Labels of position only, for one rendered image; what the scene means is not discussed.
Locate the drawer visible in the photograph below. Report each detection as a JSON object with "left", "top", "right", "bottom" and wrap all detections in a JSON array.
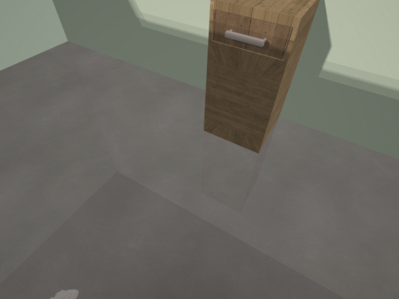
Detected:
[{"left": 213, "top": 10, "right": 293, "bottom": 60}]

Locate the handle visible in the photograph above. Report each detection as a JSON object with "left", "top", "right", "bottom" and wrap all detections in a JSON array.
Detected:
[{"left": 225, "top": 29, "right": 267, "bottom": 47}]

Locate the cabinet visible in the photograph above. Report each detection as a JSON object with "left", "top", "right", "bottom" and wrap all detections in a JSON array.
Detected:
[{"left": 204, "top": 0, "right": 320, "bottom": 154}]

